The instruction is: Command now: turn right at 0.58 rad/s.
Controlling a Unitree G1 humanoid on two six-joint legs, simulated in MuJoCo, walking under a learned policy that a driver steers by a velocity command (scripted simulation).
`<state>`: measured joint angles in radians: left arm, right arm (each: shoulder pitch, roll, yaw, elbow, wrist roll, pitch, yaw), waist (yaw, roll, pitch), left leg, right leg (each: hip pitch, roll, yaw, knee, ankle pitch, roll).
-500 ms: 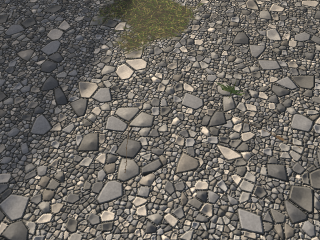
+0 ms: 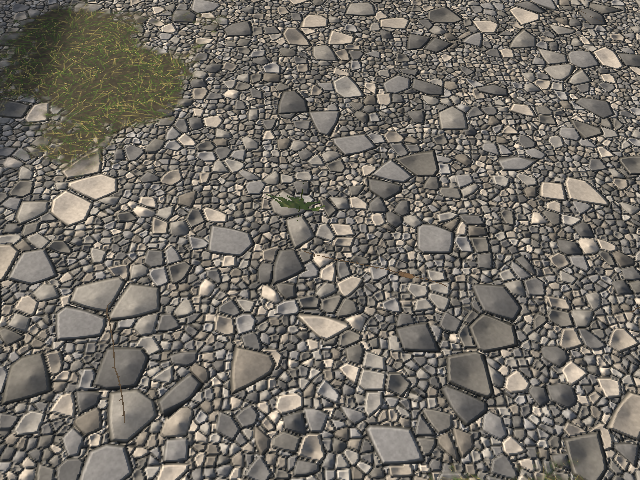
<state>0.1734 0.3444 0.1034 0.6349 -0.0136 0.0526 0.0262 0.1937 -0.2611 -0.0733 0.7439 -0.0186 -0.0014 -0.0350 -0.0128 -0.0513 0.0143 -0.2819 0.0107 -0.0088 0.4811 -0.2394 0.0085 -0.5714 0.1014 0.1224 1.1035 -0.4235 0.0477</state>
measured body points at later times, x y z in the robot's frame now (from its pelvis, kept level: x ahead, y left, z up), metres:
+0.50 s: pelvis -0.01 -0.05 +0.00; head +0.02 -0.08 +0.45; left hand +0.22 +0.17 -0.07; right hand +0.04 -0.36 -0.12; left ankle +0.02 +0.10 -0.67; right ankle -0.03 -0.14 -0.74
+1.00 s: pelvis +0.00 -0.03 -0.01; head +0.01 -0.03 +0.44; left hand +0.19 +0.19 -0.12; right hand +0.06 -0.30 -0.12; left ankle +0.03 +0.09 -0.74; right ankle -0.03 -0.14 -0.74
